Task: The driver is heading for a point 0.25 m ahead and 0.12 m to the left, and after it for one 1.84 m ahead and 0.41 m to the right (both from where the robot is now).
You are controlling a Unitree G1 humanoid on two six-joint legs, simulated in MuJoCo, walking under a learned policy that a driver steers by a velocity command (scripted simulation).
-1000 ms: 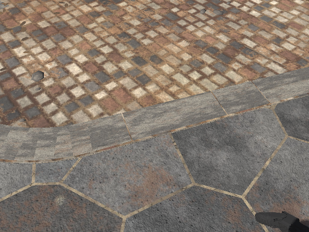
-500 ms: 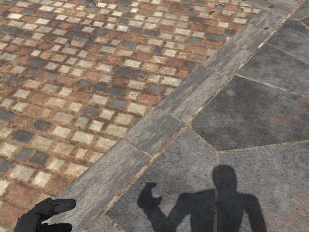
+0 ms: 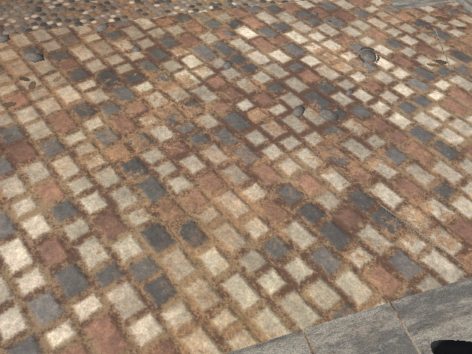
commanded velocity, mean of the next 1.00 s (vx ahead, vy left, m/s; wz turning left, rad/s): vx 1.00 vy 0.00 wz -0.48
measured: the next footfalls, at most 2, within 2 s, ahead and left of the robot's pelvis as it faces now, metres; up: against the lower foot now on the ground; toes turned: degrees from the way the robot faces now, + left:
left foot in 0.10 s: +0.31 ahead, +0.10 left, +0.00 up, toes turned +10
right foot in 0.60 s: +0.74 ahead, -0.04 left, +0.00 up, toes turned -11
